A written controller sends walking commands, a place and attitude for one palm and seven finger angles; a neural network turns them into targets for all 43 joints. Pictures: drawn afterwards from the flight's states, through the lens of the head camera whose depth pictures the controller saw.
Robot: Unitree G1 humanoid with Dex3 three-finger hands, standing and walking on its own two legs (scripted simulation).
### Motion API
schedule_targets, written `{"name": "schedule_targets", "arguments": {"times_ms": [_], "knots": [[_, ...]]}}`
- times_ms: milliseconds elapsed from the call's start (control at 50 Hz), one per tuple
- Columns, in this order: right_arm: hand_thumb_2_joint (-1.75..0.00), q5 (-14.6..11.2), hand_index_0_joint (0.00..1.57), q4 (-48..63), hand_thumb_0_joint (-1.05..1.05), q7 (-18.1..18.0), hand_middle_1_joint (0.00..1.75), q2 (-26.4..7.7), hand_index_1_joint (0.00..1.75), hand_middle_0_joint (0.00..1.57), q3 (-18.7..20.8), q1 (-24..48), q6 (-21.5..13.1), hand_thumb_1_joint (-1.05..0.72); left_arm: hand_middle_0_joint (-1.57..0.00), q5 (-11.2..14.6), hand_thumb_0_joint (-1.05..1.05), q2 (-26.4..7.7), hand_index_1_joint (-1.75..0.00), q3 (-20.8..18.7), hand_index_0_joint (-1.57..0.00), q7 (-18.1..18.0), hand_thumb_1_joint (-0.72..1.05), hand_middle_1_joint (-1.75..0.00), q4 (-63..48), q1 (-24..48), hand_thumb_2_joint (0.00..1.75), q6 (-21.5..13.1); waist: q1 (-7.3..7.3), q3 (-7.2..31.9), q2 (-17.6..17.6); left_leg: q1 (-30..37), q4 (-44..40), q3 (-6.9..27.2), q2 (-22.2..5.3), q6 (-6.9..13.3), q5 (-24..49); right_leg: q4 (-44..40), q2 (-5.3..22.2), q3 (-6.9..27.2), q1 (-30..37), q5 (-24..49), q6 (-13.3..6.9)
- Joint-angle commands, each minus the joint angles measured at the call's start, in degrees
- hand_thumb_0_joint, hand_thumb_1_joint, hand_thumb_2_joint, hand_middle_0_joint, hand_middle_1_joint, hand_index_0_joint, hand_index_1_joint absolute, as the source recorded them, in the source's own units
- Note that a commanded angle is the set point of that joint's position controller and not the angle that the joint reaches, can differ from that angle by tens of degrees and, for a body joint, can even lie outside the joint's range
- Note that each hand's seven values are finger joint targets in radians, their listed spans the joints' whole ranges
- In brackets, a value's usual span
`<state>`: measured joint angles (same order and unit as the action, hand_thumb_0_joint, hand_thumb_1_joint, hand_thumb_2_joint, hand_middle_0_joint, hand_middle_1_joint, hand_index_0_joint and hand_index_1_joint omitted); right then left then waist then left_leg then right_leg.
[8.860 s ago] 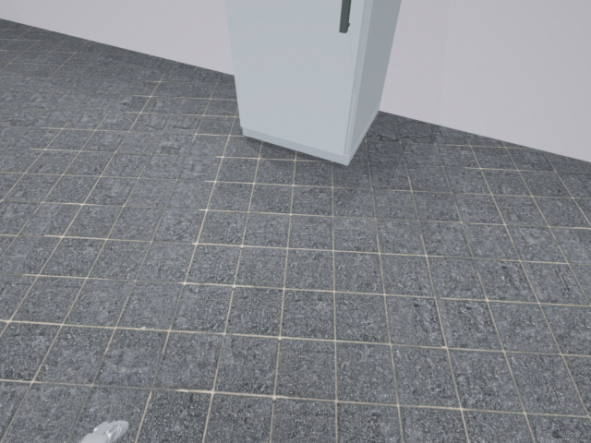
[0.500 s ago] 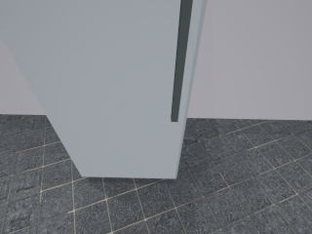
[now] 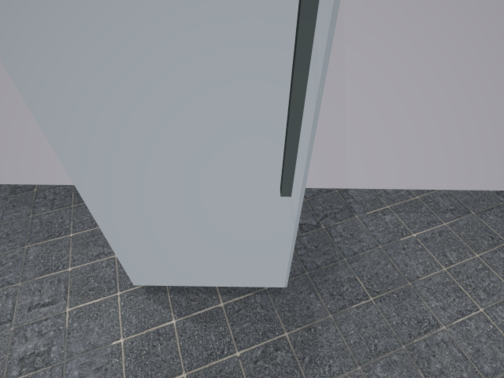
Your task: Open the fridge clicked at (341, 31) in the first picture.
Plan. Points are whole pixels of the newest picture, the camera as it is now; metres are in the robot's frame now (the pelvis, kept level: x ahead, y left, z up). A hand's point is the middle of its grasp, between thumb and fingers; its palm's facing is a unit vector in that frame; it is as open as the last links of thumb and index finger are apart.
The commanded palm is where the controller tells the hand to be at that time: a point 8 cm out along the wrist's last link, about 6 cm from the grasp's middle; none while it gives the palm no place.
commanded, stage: look again from close up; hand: right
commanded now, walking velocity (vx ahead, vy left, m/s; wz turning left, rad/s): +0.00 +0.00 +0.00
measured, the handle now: (294, 107) +0.57 -0.04 +0.16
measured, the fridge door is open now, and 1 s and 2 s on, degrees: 0 0 0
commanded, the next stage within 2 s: raise the hand to about handle height in 1.56 s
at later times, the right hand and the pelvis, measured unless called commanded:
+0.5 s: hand out of the picture +0.01 -0.16 -0.17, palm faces +0.04 +0.99 -0.16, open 7.4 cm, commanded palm none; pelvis +0.03 +0.00 +0.00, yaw +0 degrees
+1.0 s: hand out of the picture +0.10 -0.15 -0.17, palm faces +0.01 +0.98 -0.19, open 7.3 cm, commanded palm none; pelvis +0.09 +0.02 +0.01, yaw +0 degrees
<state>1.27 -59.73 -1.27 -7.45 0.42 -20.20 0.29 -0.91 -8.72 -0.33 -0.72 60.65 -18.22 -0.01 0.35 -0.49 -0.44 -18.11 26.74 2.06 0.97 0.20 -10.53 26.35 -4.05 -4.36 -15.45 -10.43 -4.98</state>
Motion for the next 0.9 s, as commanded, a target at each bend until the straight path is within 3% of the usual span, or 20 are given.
{"name": "schedule_targets", "arguments": {"times_ms": [0, 60, 200, 260, 320, 420, 500, 640, 760, 880], "knots": [[-0.90, 0.21, 0.20, 2.16, 0.00, -0.33, 0.30, -5.18, 0.30, 0.20, 1.10, -3.49, -0.87, -0.90, -0.20, -0.19, 0.00, -6.60, -0.30, -1.62, -0.20, -0.60, 0.90, -0.30, -2.14, -1.99, 0.90, -1.06, -0.30, -4.60, 1.19, 0.55, -4.02, 5.71, -3.74, 1.90, -12.00, -12.58, 10.23, 13.47, -6.72, -22.81, 1.72], [-0.90, 0.25, 0.20, 2.14, 0.00, -0.38, 0.30, -4.95, 0.30, 0.20, 1.06, -3.43, -0.98, -0.90, -0.20, -0.10, 0.00, -6.63, -0.30, -1.62, -0.20, -0.59, 0.90, -0.30, -2.35, -1.54, 0.90, -1.19, -0.63, -4.45, 0.66, 2.70, -3.44, 5.57, -3.74, 1.86, -9.58, -12.92, 10.53, 13.68, -7.82, -22.13, 1.54], [-0.90, 0.27, 0.20, 2.18, 0.00, -0.33, 0.30, -4.96, 0.30, 0.20, 1.16, -3.22, -0.87, -0.90, -0.20, -0.15, 0.00, -6.58, -0.30, -1.67, -0.20, -0.57, 0.90, -0.30, -2.13, -1.99, 0.90, -0.91, -0.28, -5.29, -0.14, 0.38, -4.67, 6.18, -3.87, 1.79, -12.67, -11.84, 10.06, 12.73, -6.94, -22.70, 1.67], [-0.90, 0.08, 0.20, 2.15, 0.00, -0.44, 0.30, -5.07, 0.30, 0.20, 0.90, -2.76, -1.33, -0.90, -0.20, -0.02, 0.00, -6.18, -0.30, -1.50, -0.20, -0.57, 0.90, -0.30, -2.09, -2.30, 0.90, -1.25, 0.13, -3.77, -1.04, 0.51, -5.65, 6.94, -4.61, 2.12, -10.75, -10.62, 9.73, 11.86, -4.29, -18.56, 1.91], [-0.90, 0.34, 0.20, 2.22, 0.00, -0.48, 0.30, -5.39, 0.30, 0.20, 1.09, -2.81, -0.86, -0.90, -0.20, -0.14, 0.00, -6.85, -0.30, -1.69, -0.20, -0.50, 0.90, -0.30, -2.01, -2.00, 0.90, -0.86, -0.12, -5.50, 0.93, -0.08, -4.63, 5.68, -3.60, 1.60, -12.85, -12.81, 10.75, 13.26, -6.56, -23.94, 1.65], [-0.90, 0.17, 0.20, 1.64, 0.00, -0.47, 0.30, -4.85, 0.30, 0.20, 0.86, -3.59, -1.33, -0.90, -0.20, 0.04, 0.00, -6.81, -0.30, -1.51, -0.20, -0.61, 0.90, -0.30, -2.09, -1.37, 0.90, -1.41, -0.39, -3.52, 0.52, 2.13, -4.45, 5.76, -4.03, 1.90, -7.10, -12.30, 10.73, 12.91, -4.58, -18.93, 1.58], [-0.90, 0.17, 0.20, 1.44, 0.00, -0.58, 0.30, -5.24, 0.30, 0.20, 0.79, -2.75, -1.31, -0.90, -0.20, 0.04, 0.00, -6.83, -0.30, -1.46, -0.20, -0.59, 0.90, -0.30, -1.72, -1.63, 0.90, -1.33, -0.01, -4.69, 0.73, 1.31, -4.86, 5.48, -4.12, 1.56, -8.88, -13.36, 10.92, 13.17, -4.65, -20.93, 1.70], [-0.90, -0.12, 0.20, 0.59, 0.00, -0.80, 0.30, -5.19, 0.30, 0.20, 0.27, -2.31, -1.95, -0.90, -0.20, 0.32, 0.00, -5.99, -0.30, -1.00, -0.20, -0.71, 0.90, -0.30, -0.87, -1.84, 0.90, -1.97, 0.22, -3.74, -0.69, 2.67, -5.61, 6.20, -5.09, 1.99, -1.76, -11.62, 10.47, 11.34, -0.82, -12.06, 2.02], [-0.90, -0.58, 0.20, 0.03, 0.00, -1.11, 0.30, -5.57, 0.30, 0.20, -0.02, -1.46, -2.53, -0.90, -0.20, 0.50, 0.00, -5.35, -0.30, -0.41, -0.20, -1.06, 0.90, -0.30, 0.44, -1.92, 0.90, -2.85, 0.31, -0.12, -0.97, 5.92, -4.78, 6.55, -6.09, 2.21, 7.96, -8.44, 9.91, 8.35, 5.03, 3.08, 2.46], [-0.90, -0.77, 0.20, -0.11, 0.00, -1.21, 0.30, -6.63, 0.30, 0.20, -0.09, -0.22, -2.41, -0.90, -0.20, 0.51, 0.00, -5.81, -0.30, -0.21, -0.20, -1.34, 0.90, -0.30, 1.49, -1.25, 0.90, -2.77, 0.22, -0.93, -0.22, 7.05, -4.41, 6.51, -6.18, 2.27, 10.83, -7.82, 10.22, 7.34, 6.71, 7.63, 2.62]]}}
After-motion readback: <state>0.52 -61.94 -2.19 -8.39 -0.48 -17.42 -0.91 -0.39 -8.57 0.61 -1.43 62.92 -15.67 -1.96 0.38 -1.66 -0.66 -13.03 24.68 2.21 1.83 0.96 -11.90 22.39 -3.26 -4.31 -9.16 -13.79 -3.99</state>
